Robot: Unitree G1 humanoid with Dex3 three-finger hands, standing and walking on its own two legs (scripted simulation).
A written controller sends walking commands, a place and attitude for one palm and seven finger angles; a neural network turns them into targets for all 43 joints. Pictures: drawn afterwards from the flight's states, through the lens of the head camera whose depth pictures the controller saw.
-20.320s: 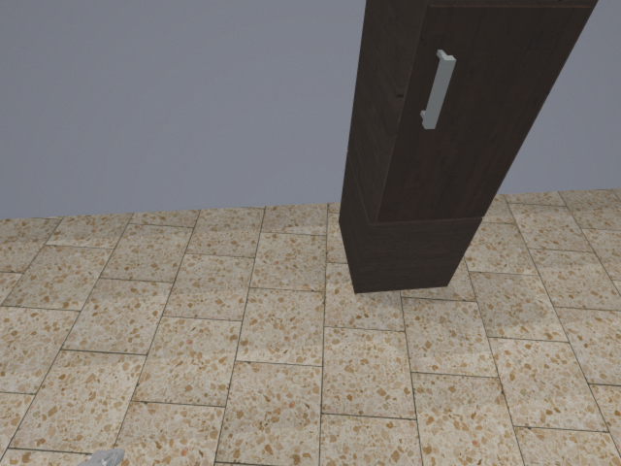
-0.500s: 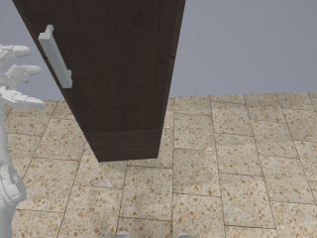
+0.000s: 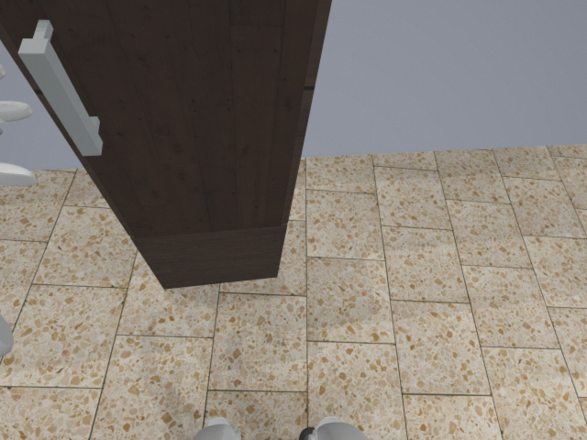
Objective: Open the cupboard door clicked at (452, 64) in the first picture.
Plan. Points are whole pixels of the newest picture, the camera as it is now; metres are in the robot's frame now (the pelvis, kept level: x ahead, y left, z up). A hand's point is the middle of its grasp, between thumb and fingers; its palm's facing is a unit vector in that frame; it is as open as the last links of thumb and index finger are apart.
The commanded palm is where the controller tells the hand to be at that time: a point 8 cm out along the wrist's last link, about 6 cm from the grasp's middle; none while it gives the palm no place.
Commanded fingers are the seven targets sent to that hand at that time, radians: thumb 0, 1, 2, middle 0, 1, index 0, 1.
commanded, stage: move the hooked fingers beside the handle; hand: left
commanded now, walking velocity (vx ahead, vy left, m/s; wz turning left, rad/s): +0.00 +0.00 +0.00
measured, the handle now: (70, 94) +0.52 +0.26 +0.12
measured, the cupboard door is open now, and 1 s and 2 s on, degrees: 0 0 0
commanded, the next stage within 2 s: slide the fingers in behind the handle in 0.52 s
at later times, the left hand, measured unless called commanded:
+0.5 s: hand (7, 128) +0.46 +0.31 +0.12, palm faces +0.10 -1.00 +0.01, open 14.0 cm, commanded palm +0.44 +0.36 +0.12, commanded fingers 0.00 -0.50 0.30 -0.30 -1.20 -0.30 -1.20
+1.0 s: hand (32, 129) +0.46 +0.28 +0.12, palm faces +0.06 -1.00 +0.01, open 14.0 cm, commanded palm +0.44 +0.33 +0.12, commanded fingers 0.00 -0.50 0.30 -0.30 -1.20 -0.30 -1.20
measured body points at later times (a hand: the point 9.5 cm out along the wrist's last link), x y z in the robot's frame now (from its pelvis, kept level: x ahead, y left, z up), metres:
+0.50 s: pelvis +0.00 +0.00 +0.00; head +0.10 +0.03 +0.44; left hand +0.45 +0.37 +0.12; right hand +0.03 -0.27 -0.10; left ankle -0.01 +0.09 -0.71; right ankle -0.01 -0.13 -0.71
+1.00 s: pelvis +0.00 -0.01 +0.00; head +0.09 +0.02 +0.44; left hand +0.45 +0.34 +0.13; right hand +0.02 -0.28 -0.10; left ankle -0.01 +0.09 -0.71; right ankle -0.01 -0.13 -0.71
